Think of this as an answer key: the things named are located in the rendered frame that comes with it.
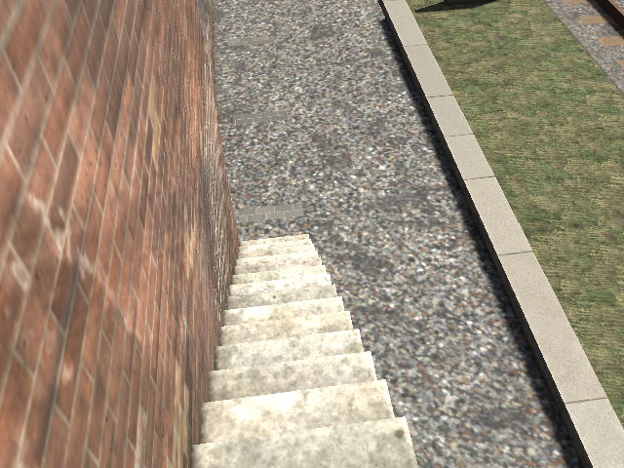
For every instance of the stairs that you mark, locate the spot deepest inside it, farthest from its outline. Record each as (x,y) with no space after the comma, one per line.
(292,386)

